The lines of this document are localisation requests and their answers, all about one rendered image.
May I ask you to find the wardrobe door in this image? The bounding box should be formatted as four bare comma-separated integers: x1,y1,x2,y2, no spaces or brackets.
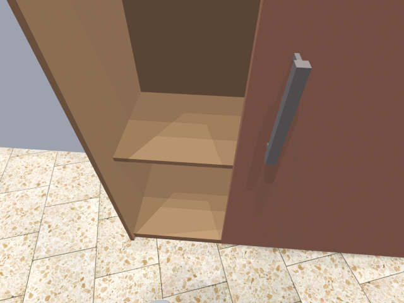
221,0,404,258

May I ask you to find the handle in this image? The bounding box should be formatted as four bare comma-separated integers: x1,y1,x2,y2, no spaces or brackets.
264,53,312,165

